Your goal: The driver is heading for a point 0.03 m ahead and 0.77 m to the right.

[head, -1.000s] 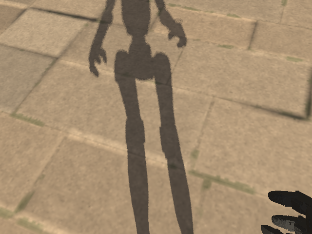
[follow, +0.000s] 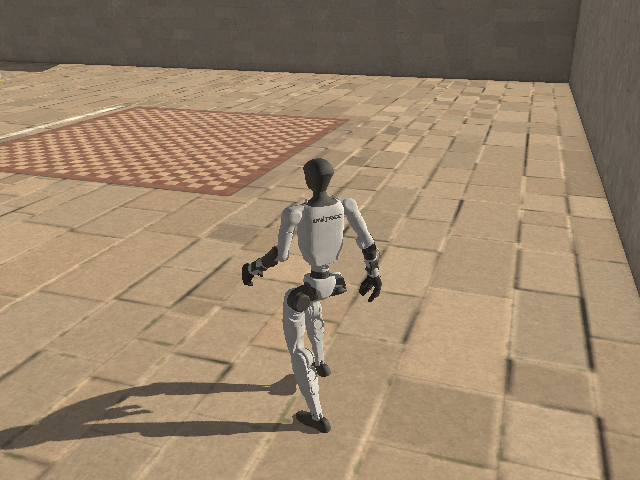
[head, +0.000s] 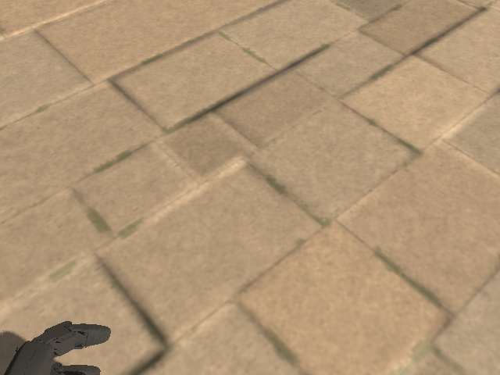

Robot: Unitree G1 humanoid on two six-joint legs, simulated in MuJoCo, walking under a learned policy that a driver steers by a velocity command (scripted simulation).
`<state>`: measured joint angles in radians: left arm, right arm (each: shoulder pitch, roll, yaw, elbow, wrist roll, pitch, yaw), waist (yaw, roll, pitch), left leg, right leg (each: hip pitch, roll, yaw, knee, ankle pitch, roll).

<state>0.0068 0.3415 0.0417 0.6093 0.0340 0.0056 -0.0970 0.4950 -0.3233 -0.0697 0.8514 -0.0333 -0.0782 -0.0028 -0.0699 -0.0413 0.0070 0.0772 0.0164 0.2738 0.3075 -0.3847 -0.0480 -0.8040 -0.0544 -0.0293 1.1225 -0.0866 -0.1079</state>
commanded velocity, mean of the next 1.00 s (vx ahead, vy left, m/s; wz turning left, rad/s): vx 0.85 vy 0.00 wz -0.66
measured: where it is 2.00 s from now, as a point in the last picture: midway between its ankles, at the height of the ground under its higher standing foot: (380, 199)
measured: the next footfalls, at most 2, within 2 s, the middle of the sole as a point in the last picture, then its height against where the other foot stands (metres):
right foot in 0.16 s outside the picture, level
left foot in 0.58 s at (269, 270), level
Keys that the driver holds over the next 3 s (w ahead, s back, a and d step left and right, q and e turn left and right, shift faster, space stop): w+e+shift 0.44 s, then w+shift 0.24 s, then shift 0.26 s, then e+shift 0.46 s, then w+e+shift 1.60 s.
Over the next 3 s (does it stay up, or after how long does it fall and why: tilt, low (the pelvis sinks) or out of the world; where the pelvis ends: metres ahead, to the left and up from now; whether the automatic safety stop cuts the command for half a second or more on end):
stays up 0.64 -1.38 -0.01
